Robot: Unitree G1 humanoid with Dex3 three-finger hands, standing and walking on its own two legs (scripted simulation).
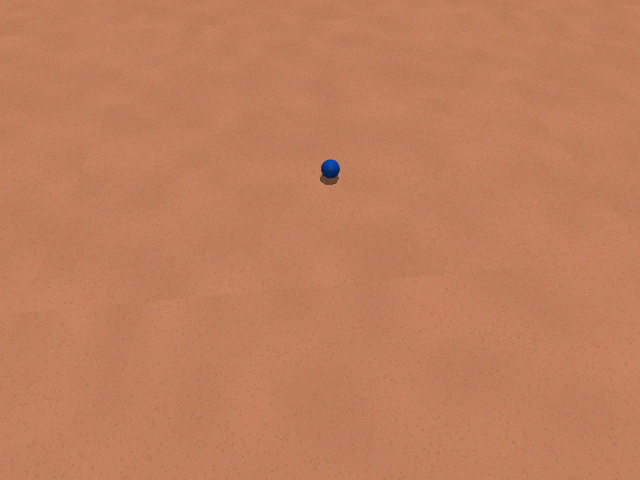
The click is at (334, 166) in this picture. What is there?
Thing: free ball
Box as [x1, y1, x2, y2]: [321, 159, 339, 177]
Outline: 334,160 326,160 321,166 321,171 326,177 333,177 338,173 339,167
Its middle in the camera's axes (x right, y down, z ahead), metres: +0.06 -0.33 +1.84
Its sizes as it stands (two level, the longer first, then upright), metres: 0.088 0.088 0.088
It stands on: the floor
